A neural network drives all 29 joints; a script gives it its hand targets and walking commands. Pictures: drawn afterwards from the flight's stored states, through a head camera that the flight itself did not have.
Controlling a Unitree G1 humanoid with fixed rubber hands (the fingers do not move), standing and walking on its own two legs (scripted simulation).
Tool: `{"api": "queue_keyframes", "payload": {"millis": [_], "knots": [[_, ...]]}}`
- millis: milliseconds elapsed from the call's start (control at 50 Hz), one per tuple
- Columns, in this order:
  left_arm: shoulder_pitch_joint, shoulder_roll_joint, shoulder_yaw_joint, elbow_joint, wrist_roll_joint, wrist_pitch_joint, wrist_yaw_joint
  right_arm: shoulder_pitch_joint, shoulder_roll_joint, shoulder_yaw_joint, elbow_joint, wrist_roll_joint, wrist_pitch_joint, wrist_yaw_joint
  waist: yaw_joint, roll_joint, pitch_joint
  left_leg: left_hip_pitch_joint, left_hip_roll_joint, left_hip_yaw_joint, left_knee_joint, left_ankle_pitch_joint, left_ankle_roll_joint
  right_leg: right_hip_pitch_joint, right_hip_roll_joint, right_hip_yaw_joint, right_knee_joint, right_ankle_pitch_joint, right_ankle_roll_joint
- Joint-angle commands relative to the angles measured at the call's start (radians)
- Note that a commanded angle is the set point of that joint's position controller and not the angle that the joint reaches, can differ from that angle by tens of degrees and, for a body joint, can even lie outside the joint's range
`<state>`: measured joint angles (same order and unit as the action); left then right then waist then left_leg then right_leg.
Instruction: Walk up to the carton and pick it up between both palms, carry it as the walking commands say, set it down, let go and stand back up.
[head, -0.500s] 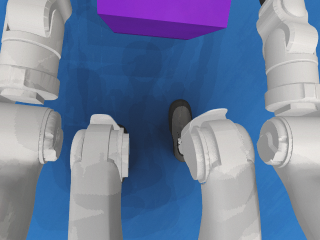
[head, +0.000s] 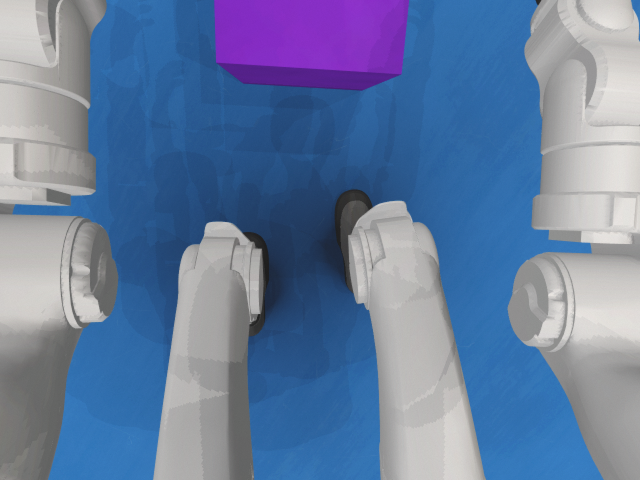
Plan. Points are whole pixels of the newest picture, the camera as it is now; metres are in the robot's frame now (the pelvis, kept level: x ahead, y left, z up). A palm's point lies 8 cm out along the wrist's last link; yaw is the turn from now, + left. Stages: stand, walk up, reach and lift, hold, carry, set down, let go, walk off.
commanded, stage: set down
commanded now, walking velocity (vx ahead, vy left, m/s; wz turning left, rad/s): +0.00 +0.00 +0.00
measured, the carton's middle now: out of the picture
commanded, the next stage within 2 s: let go in 0.58 s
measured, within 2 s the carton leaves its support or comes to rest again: neither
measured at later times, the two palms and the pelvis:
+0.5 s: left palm out of the picture +0.59 +0.13 +0.01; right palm out of the picture +0.52 -0.24 +0.01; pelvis +0.01 +0.01 +0.13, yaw -1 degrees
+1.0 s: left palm out of the picture +0.47 +0.15 +0.06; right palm out of the picture +0.42 -0.26 +0.06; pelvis +0.05 -0.02 +0.20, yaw -1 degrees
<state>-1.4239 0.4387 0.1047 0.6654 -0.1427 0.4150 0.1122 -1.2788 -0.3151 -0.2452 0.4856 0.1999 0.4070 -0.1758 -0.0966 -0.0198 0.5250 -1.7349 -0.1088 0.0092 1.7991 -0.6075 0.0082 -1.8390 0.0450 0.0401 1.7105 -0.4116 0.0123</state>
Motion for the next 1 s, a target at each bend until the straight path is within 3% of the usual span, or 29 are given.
{"api": "queue_keyframes", "payload": {"millis": [0, 20, 40, 60, 80, 100, 120, 180, 200, 240, 320, 340, 420, 460, 480, 500, 560, 600, 620, 640, 660, 720, 760, 780, 820, 840, 880, 940, 980], "knots": [[-0.391, 0.198, 0.075, -0.18, 0.013, -0.039, -0.02, -0.312, -0.156, -0.013, -0.164, -0.003, -0.022, 0.0, 0.004, 0.026, -2.178, 0.461, 0.005, 0.015, -0.296, 0.29, 0.014, 1.149, 0.004, -0.038, -0.157, 0.413, -0.003], [-0.392, 0.203, 0.069, -0.308, 0.012, -0.043, -0.019, -0.324, -0.162, -0.009, -0.274, 0.01, -0.026, -0.002, 0.006, 0.035, -2.258, 0.505, -0.004, 0.022, -0.316, 0.347, 0.008, 1.238, 0.016, -0.025, -0.188, 0.492, -0.003], [-0.356, 0.213, 0.086, -0.267, 0.0, -0.036, -0.024, -0.322, -0.136, 0.005, -0.291, 0.01, -0.018, -0.008, -0.002, 0.017, -2.357, 0.562, -0.003, 0.019, -0.324, 0.407, 0.007, 1.283, 0.014, -0.022, -0.186, 0.571, 0.002], [-0.349, 0.179, 0.05, -0.148, -0.005, -0.038, -0.03, -0.338, -0.156, -0.007, -0.177, -0.018, -0.022, -0.001, -0.035, 0.008, -2.192, 0.455, -0.002, 0.016, -0.347, 0.337, 0.007, 1.237, 0.015, -0.045, -0.194, 0.506, -0.001], [-0.372, 0.227, 0.085, -0.304, 0.027, -0.046, -0.022, -0.307, -0.172, -0.039, -0.289, -0.025, -0.026, -0.004, 0.017, 0.08, -2.363, 0.616, -0.004, 0.026, -0.367, 0.415, 0.004, 1.31, 0.009, -0.026, -0.214, 0.569, -0.001], [-0.293, 0.159, 0.027, -0.163, -0.008, -0.035, -0.026, -0.265, -0.162, -0.017, -0.196, -0.027, -0.017, 0.001, -0.04, 0.065, -2.334, 0.631, -0.015, 0.011, -0.379, 0.417, 0.005, 1.249, 0.021, -0.048, -0.24, 0.521, 0.005], [-0.357, 0.186, 0.053, -0.218, -0.002, -0.034, -0.031, -0.276, -0.157, -0.048, -0.219, -0.017, -0.016, 0.002, -0.015, 0.109, -2.269, 0.647, -0.002, 0.002, -0.411, 0.423, -0.001, 1.179, 0.02, -0.043, -0.251, 0.524, 0.003], [-0.392, 0.17, 0.029, -0.224, -0.005, -0.016, -0.026, -0.296, -0.191, -0.063, -0.209, -0.047, -0.01, 0.013, -0.041, 0.119, -2.214, 0.769, 0.004, -0.018, -0.487, 0.42, -0.006, 1.151, 0.03, -0.059, -0.344, 0.441, -0.003], [-0.39, 0.191, 0.054, -0.191, 0.001, -0.021, -0.028, -0.345, -0.188, -0.04, -0.194, -0.046, -0.011, 0.016, -0.018, 0.041, -2.178, 0.76, 0.012, -0.015, -0.48, 0.406, -0.003, 1.154, 0.019, -0.068, -0.357, 0.416, -0.003], [-0.373, 0.166, 0.062, -0.205, -0.01, -0.022, -0.033, -0.343, -0.199, -0.056, -0.23, -0.054, -0.019, 0.015, -0.052, 0.056, -2.199, 0.767, 0.013, -0.007, -0.54, 0.404, -0.014, 1.263, 0.013, -0.067, -0.418, 0.47, -0.002], [-0.336, 0.168, 0.089, -0.131, 0.028, -0.038, -0.038, -0.277, -0.152, -0.038, -0.106, -0.05, -0.024, 0.029, -0.007, 0.063, -2.153, 0.785, 0.0, -0.018, -0.617, 0.444, -0.008, 1.292, 0.014, -0.041, -0.473, 0.503, -0.007], [-0.318, 0.141, 0.052, -0.118, 0.028, -0.041, -0.041, -0.289, -0.171, -0.056, -0.121, -0.065, -0.036, 0.035, -0.037, 0.101, -2.154, 0.853, 0.005, -0.028, -0.642, 0.484, -0.008, 1.29, 0.017, -0.053, -0.478, 0.517, 0.002], [-0.333, 0.165, 0.101, -0.169, 0.042, -0.052, -0.044, -0.326, -0.174, -0.029, -0.192, -0.06, -0.049, 0.035, -0.013, 0.048, -2.245, 0.909, 0.004, -0.009, -0.709, 0.484, -0.014, 1.462, 0.02, -0.049, -0.566, 0.556, 0.006], [-0.276, 0.148, 0.12, -0.082, 0.051, -0.066, -0.046, -0.266, -0.149, -0.02, -0.103, -0.075, -0.056, 0.041, -0.002, 0.014, -2.085, 0.838, 0.009, -0.026, -0.738, 0.49, -0.006, 1.435, 0.01, -0.026, -0.597, 0.562, -0.004], [-0.3, 0.159, 0.118, -0.095, 0.067, -0.075, -0.05, -0.287, -0.142, -0.024, -0.118, -0.07, -0.062, 0.044, 0.011, 0.052, -2.093, 0.89, 0.011, -0.03, -0.77, 0.477, 0.0, 1.447, 0.004, -0.031, -0.612, 0.554, 0.005], [-0.316, 0.111, 0.098, -0.011, 0.051, -0.081, -0.059, -0.266, -0.113, -0.028, 0.039, -0.083, -0.063, 0.052, -0.029, 0.044, -1.89, 0.808, 0.027, -0.036, -0.79, 0.404, -0.006, 1.359, -0.006, -0.038, -0.645, 0.467, 0.001], [-0.273, 0.085, 0.115, 0.037, 0.096, -0.138, -0.081, -0.251, -0.066, -0.048, 0.045, -0.132, -0.116, 0.064, -0.009, 0.046, -1.831, 0.865, 0.03, -0.036, -0.834, 0.453, -0.011, 1.359, -0.007, -0.038, -0.69, 0.497, 0.012], [-0.205, 0.06, 0.115, 0.003, 0.098, -0.168, -0.073, -0.196, -0.037, -0.061, 0.006, -0.151, -0.16, 0.077, -0.041, 0.033, -1.963, 0.933, 0.035, -0.047, -0.863, 0.537, -0.029, 1.43, 0.015, -0.069, -0.684, 0.594, 0.008], [-0.164, 0.055, 0.116, -0.048, 0.13, -0.181, -0.066, -0.17, -0.062, -0.054, -0.034, -0.156, -0.173, 0.085, 0.009, 0.107, -2.021, 0.971, 0.032, -0.03, -0.853, 0.588, -0.042, 1.444, 0.005, -0.035, -0.691, 0.632, 0.001], [-0.146, 0.057, 0.112, -0.062, 0.119, -0.189, -0.054, -0.131, -0.041, -0.047, -0.045, -0.165, -0.181, 0.091, -0.016, 0.071, -2.128, 1.033, 0.023, -0.038, -0.84, 0.628, -0.043, 1.478, 0.015, -0.06, -0.681, 0.661, 0.009], [-0.096, 0.045, 0.085, -0.125, 0.125, -0.181, -0.039, -0.087, -0.136, -0.065, -0.08, -0.182, -0.185, 0.096, -0.03, 0.133, -2.222, 1.111, 0.02, -0.037, -0.831, 0.661, -0.059, 1.501, 0.014, -0.047, -0.687, 0.687, -0.003], [0.09, 0.035, 0.106, -0.157, 0.148, -0.149, 0.0, 0.096, -0.122, -0.031, -0.127, -0.185, -0.168, 0.115, -0.008, 0.044, -2.231, 1.202, 0.024, -0.039, -0.85, 0.657, -0.038, 1.617, 0.034, -0.054, -0.708, 0.695, 0.01], [0.118, 0.066, 0.143, -0.357, 0.17, -0.154, 0.039, 0.103, -0.173, -0.004, -0.221, -0.177, -0.167, 0.128, 0.067, 0.016, -2.224, 1.187, 0.01, -0.033, -0.85, 0.736, -0.044, 1.677, 0.024, -0.007, -0.69, 0.798, -0.005], [0.32, -0.009, 0.105, -0.33, 0.16, -0.14, 0.028, 0.259, -0.149, 0.009, -0.274, -0.192, -0.158, 0.126, 0.003, -0.021, -2.212, 1.175, 0.009, -0.039, -0.87, 0.756, -0.041, 1.833, 0.024, 0.004, -0.708, 0.883, 0.005], [0.365, -0.014, 0.108, -0.434, 0.158, -0.14, 0.037, 0.312, -0.161, 0.035, -0.323, -0.198, -0.151, 0.139, 0.052, -0.018, -2.159, 1.092, -0.008, -0.023, -0.896, 0.674, -0.031, 1.891, 0.0, 0.032, -0.704, 0.92, -0.004], [0.434, -0.023, 0.085, -0.505, 0.167, -0.147, 0.036, 0.393, -0.129, 0.053, -0.359, -0.205, -0.152, 0.142, 0.017, -0.058, -2.107, 1.08, 0.002, -0.036, -0.921, 0.686, -0.012, 1.96, 0.0, 0.031, -0.716, 0.958, 0.006], [0.417, -0.063, 0.063, -0.61, 0.127, -0.159, 0.035, 0.409, -0.155, 0.046, -0.409, -0.177, -0.155, 0.158, -0.001, -0.02, -2.071, 1.119, 0.01, -0.039, -0.939, 0.63, -0.018, 1.92, -0.012, 0.031, -0.729, 0.897, -0.001], [0.759, -0.101, 0.069, -0.607, 0.167, -0.183, 0.017, 0.749, -0.065, 0.102, -0.444, -0.178, -0.186, 0.176, 0.004, -0.009, -2.066, 1.2, 0.019, -0.031, -0.945, 0.748, -0.016, 2.029, -0.007, 0.049, -0.756, 1.047, 0.004], [0.657, -0.12, 0.062, -0.53, 0.142, -0.207, -0.001, 0.663, -0.043, 0.101, -0.336, -0.149, -0.208, 0.197, -0.003, 0.001, -1.733, 0.976, 0.012, -0.021, -1.007, 0.579, -0.018, 1.949, -0.022, 0.064, -0.794, 0.959, -0.001]]}}
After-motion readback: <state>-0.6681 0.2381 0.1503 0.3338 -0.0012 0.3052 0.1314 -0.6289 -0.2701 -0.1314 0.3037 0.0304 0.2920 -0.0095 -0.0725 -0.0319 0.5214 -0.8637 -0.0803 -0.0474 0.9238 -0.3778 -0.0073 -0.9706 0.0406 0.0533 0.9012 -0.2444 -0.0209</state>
